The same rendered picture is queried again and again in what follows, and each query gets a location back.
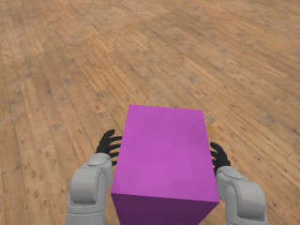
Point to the robot right forearm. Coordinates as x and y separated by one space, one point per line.
245 203

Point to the carton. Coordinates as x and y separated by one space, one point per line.
164 173

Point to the robot left forearm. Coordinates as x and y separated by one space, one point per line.
87 192

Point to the left robot hand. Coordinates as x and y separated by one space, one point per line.
105 147

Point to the right robot hand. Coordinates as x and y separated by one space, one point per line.
220 156

